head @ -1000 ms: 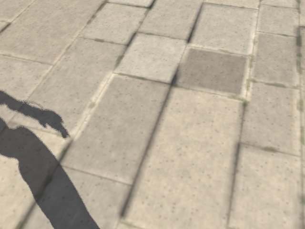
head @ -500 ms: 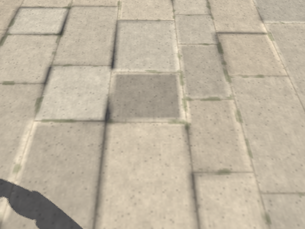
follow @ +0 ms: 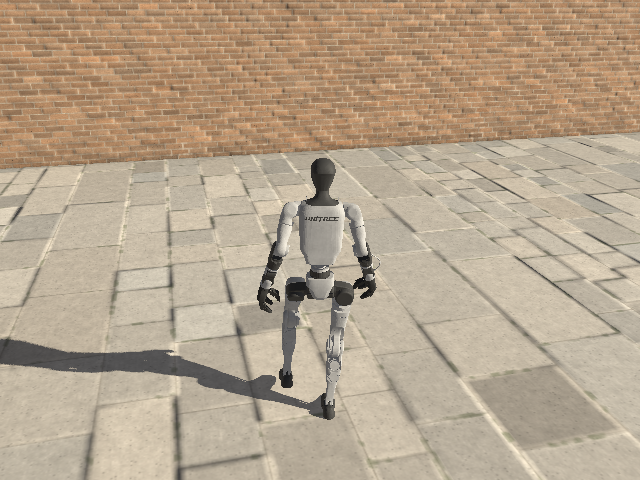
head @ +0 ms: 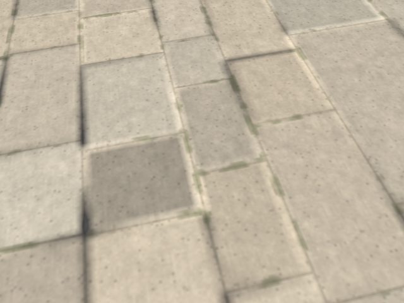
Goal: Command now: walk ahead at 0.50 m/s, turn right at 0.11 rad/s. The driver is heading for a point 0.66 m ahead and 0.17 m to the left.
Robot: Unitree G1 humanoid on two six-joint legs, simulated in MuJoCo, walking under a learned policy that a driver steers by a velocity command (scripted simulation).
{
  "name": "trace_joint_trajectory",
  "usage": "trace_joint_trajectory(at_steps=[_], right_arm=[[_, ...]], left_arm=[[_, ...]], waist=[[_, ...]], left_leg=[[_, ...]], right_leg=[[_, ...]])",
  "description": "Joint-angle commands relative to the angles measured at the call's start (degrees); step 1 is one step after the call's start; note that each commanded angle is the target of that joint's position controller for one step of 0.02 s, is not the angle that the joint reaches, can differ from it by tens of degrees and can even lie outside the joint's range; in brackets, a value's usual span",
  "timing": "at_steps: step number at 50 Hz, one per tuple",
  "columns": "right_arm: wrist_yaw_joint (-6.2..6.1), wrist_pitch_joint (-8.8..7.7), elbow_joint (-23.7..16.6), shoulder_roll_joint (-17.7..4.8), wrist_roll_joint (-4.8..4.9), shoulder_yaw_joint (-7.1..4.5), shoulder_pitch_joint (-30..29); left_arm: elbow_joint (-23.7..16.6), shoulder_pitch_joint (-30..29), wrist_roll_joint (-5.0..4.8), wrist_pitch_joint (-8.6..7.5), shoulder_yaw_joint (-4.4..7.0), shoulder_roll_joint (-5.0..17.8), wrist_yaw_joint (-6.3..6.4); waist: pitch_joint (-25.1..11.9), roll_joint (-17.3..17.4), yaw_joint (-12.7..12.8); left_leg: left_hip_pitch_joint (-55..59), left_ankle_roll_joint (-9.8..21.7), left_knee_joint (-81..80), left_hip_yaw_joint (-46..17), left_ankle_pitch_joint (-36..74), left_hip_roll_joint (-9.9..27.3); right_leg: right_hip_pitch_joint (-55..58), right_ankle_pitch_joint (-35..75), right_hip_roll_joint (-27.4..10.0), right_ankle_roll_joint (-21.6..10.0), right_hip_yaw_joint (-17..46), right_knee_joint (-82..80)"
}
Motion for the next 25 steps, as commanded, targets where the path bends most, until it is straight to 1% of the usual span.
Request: trace_joint_trajectory(at_steps=[1, 5, 7, 8, 9, 10, 11, 12, 13, 14, 15, 16, 17, 18, 19, 20, 21, 22, 23, 25], right_arm=[[0.27, -0.37, -3.5, -3.5, 0.52, -0.58, -3.5], [0.67, -0.72, -5.1, -2.9, 1.0, 0.02, -9.3], [0.94, -0.96, -5.8, -2.8, 1.05, 0.15, -10.6], [0.99, -1.09, -5.9, -3.0, 1.04, 0.11, -10.1], [0.86, -1.17, -5.4, -3.2, 1.01, -0.04, -8.4], [0.53, -1.21, -4.6, -3.7, 0.95, -0.31, -5.7], [0.16, -1.36, -3.1, -4.6, 0.85, -0.8, -0.9], [-0.14, -1.7, -0.7, -5.7, 0.62, -1.47, 6.6], [-0.55, -2.06, 1.7, -7.9, -0.32, -2.44, 15.6], [-1.18, -1.82, 2.0, -15.6, -1.11, -4.75, 21.2], [-0.55, -1.24, 1.8, -14.1, 1.34, -4.41, 16.4], [-0.37, -1.13, 1.0, -13.2, 2.57, -4.23, 11.3], [-0.39, -1.17, 0.4, -9.7, 2.33, -3.38, 8.4], [-0.52, -1.24, 0.4, -7.5, 2.24, -2.72, 7.0], [-0.75, -1.37, 0.7, -6.2, 2.56, -2.23, 6.4], [-0.77, -1.61, 0.7, -6.4, 2.48, -2.09, 6.2], [-0.71, -1.9, 0.8, -7.4, 2.3, -2.31, 6.7], [-0.72, -1.96, 0.8, -8.7, 2.16, -2.65, 7.1], [-0.76, -1.83, 0.7, -9.5, 2.05, -2.87, 7.4], [-1.0, -1.22, 0.5, -9.8, 2.07, -2.96, 8.5]], left_arm=[[-1.7, 2.6, 0.07, -1.11, 1.37, 7.9, 0.23], [0.2, 5.6, 1.01, -1.46, 0.63, 6.9, 0.79], [1.2, 6.2, 1.47, -1.46, 0.4, 6.9, 1.34], [1.4, 5.6, 1.61, -1.47, 0.34, 7.2, 1.66], [1.4, 4.3, 1.71, -1.54, 0.3, 7.6, 1.97], [1.5, 3.5, 1.83, -1.61, 0.33, 8.3, 2.25], [1.6, 3.0, 2.11, -1.48, 0.41, 8.9, 2.45], [1.6, 2.4, 2.21, -1.11, 0.53, 9.6, 2.49], [0.6, 1.0, 1.67, -1.13, 0.41, 9.9, 2.52], [-2.4, 3.8, -0.21, -1.66, -0.54, 6.0, 1.76], [-3.1, 2.2, 0.76, -2.11, 0.06, 7.7, 1.36], [-4.3, -1.1, 1.3, -2.29, -0.11, 7.5, 1.19], [-4.9, -3.0, 1.01, -2.69, -0.34, 7.4, 1.13], [-5.0, -3.3, 1.1, -2.31, -0.26, 6.9, 1.22], [-5.5, -3.1, 1.79, -1.26, -0.35, 6.6, 1.3], [-5.6, -2.3, 2.17, -0.08, -0.51, 5.8, 1.22], [-5.9, -2.1, 2.26, 0.82, -0.65, 5.2, 1.22], [-6.3, -2.1, 2.1, 1.4, -0.78, 4.8, 1.23], [-6.8, -2.7, 1.96, 1.75, -0.85, 4.7, 1.26], [-8.2, -5.7, 1.83, 2.22, -0.87, 4.9, 1.4]], waist=[[0.5, -5.1, 0.7], [2.6, -5.4, 2.7], [3.6, -5.2, 2.7], [3.6, -5.3, 1.9], [2.8, -5.7, 0.7], [1.0, -6.6, -0.7], [-1.8, -7.2, -2.8], [-5.8, -7.1, -5.9], [-10.2, -5.4, -10.4], [-17.1, 6.5, -9.6], [-18.7, 7.1, -6.7], [-10.6, 2.1, -4.7], [-5.7, -2.1, -3.7], [-2.3, -4.4, -1.9], [-1.4, -4.1, -0.4], [-2.2, -2.8, 0.4], [-3.1, -2.0, 0.7], [-3.9, -1.3, 1.1], [-4.7, -0.8, 1.1], [-5.4, 0.2, 0.1]], left_leg=[[-2.3, 0.4, -5.9, 1.9, 6.4, -1.2], [-2.5, 2.9, -13.1, 3.4, 8.5, -3.3], [-1.7, 4.5, -16.2, 3.6, 6.4, -4.9], [0.1, 5.6, -17.6, 3.9, 4.7, -6.0], [3.5, 6.8, -18.7, 4.8, 2.5, -7.7], [7.5, 8.0, -18.9, 6.1, -0.1, -9.6], [12.4, 9.2, -19.3, 6.9, -2.8, -11.6], [20.1, 10.6, -22.1, 7.2, -3.1, -13.3], [33.7, 13.3, -24.8, 1.6, -1.6, -9.6], [51.4, 22.2, -25.7, -24.7, -2.2, 6.8], [53.5, 26.4, -33.6, -43.5, 9.2, 12.5], [46.0, 25.1, -33.1, -33.9, 14.1, 11.1], [38.5, 23.4, -33.7, -26.7, 23.6, 9.4], [32.4, 21.0, -34.2, -21.1, 31.2, 6.4], [28.2, 19.2, -35.1, -16.8, 35.0, 3.7], [25.9, 18.2, -35.2, -14.3, 37.6, 2.1], [24.9, 18.0, -34.9, -13.0, 41.8, 1.0], [24.4, 17.8, -34.6, -11.7, 44.6, -0.1], [24.2, 17.3, -34.3, -11.0, 45.7, -0.9], [25.2, 15.6, -33.3, -10.9, 45.6, -2.3]], right_leg=[[2.2, 23.9, -15.5, -3.5, 7.4, -5.1], [7.2, 26.9, -17.0, -2.5, 3.8, -6.0], [10.0, 30.2, -18.5, -2.2, 2.2, -5.3], [10.8, 34.3, -19.1, -1.8, 1.0, -4.1], [11.2, 42.5, -19.3, -1.2, -0.5, -1.5], [12.0, 52.5, -19.4, -0.6, -1.6, 2.6], [12.9, 60.4, -19.4, 0.0, -2.6, 9.5], [11.8, 61.5, -18.8, 0.5, -3.7, 19.8], [2.4, 50.7, -17.6, 1.6, -5.2, 33.7], [-18.5, 20.5, -8.8, 4.7, -8.0, 58.4], [-30.6, -17.1, -1.7, 5.1, 0.1, 68.7], [-33.9, -13.3, -6.4, 4.9, 4.3, 69.0], [-32.9, -10.1, -8.6, 5.4, 3.6, 65.9], [-30.7, -9.7, -10.1, 6.0, 3.2, 61.9], [-28.2, -9.6, -10.9, 7.1, 3.0, 58.3], [-25.7, -9.5, -11.0, 8.0, 2.6, 55.6], [-24.8, -9.0, -10.4, 8.8, 1.7, 53.8], [-24.6, -8.0, -10.0, 9.5, 1.1, 51.6], [-24.8, -6.7, -9.8, 10.1, 0.6, 49.2], [-26.3, -3.6, -9.7, 10.9, 0.0, 44.5]])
